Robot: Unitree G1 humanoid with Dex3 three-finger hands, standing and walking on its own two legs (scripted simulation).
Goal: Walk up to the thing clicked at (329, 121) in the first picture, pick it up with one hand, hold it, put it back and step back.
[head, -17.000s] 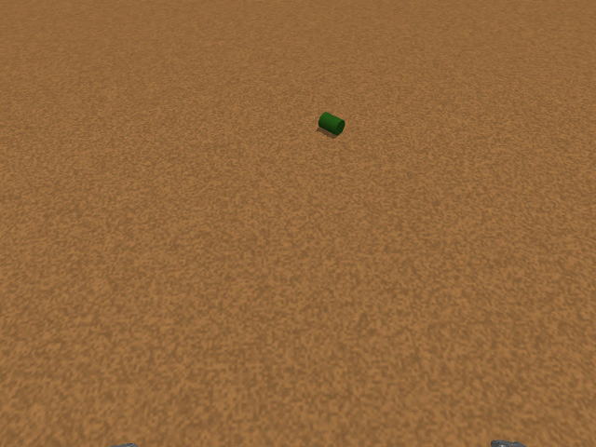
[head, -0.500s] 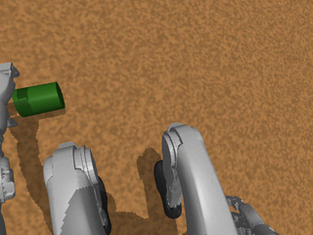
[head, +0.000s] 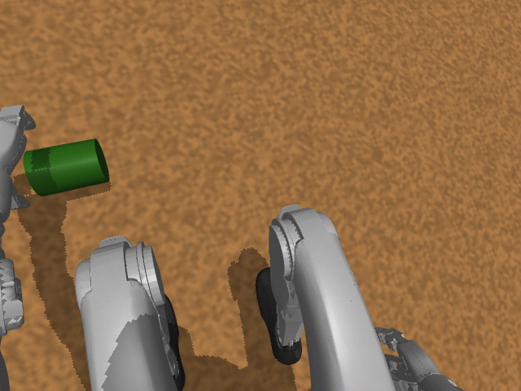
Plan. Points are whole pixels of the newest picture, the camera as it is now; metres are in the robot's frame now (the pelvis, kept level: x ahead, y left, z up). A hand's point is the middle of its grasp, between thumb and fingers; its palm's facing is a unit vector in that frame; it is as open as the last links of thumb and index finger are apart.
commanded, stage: rise first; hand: left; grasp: from above
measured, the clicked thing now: (69, 167) +0.48 +0.28 -0.29
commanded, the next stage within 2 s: approach in 0.24 s
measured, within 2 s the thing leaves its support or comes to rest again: neither
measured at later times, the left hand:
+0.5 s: hand (12, 169) +0.44 +0.32 -0.16, palm faces -0.45 -0.05 -0.89, open 13.4 cm
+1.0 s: hand (40, 154) +0.47 +0.29 -0.17, palm faces -0.45 -0.07 -0.89, open 13.8 cm
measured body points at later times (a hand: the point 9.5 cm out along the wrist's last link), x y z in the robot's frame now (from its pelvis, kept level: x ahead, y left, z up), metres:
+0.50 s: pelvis +0.00 +0.00 +0.00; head +0.23 +0.07 +0.38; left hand +0.46 +0.32 -0.11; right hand +0.06 -0.27 -0.10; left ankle +0.08 +0.13 -0.30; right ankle +0.10 -0.12 -0.30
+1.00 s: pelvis +0.00 +0.00 -0.01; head +0.25 +0.05 +0.37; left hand +0.49 +0.29 -0.12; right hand +0.02 -0.27 -0.11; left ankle +0.08 +0.13 -0.30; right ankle +0.10 -0.12 -0.30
